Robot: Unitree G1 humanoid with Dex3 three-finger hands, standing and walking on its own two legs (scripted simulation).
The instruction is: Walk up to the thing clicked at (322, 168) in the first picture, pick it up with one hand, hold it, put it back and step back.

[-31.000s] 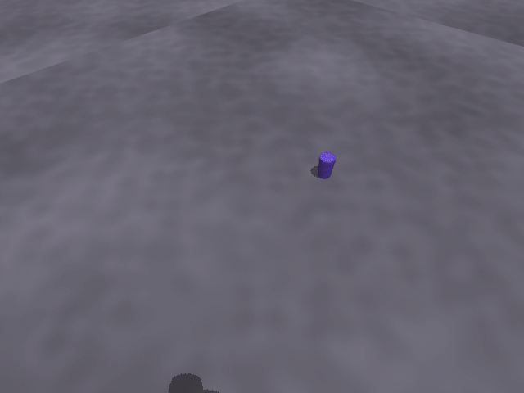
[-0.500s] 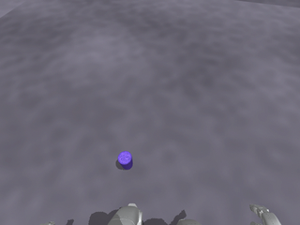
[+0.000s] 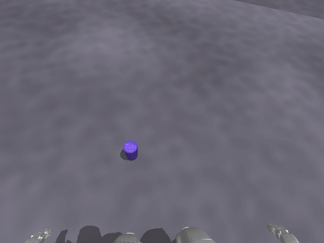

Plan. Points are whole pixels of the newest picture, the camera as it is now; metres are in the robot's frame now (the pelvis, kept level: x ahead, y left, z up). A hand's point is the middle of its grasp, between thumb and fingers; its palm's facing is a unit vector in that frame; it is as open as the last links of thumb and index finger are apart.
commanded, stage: step back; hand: left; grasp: from the side
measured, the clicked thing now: (131, 151) +0.67 +0.19 -0.70
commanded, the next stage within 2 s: stand in 1.94 s
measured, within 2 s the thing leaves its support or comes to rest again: neither
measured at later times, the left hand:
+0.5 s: hand out of the picture -0.06 +0.25 -0.15, palm faces +0.04 -0.91 -0.42, open 7.4 cm
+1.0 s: hand out of the picture -0.28 +0.22 -0.13, palm faces +0.07 -0.88 -0.47, open 7.4 cm
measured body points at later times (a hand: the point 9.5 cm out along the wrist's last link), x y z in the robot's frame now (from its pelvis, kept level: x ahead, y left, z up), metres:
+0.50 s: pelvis -0.17 -0.03 -0.01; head -0.11 -0.02 +0.44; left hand -0.06 +0.30 -0.12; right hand -0.08 -0.33 -0.13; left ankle -0.16 +0.10 -0.73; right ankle -0.11 -0.15 -0.69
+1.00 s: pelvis -0.33 -0.07 +0.00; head -0.30 -0.09 +0.44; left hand -0.28 +0.26 -0.10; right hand -0.23 -0.38 -0.14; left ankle -0.36 +0.08 -0.70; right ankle -0.29 -0.17 -0.73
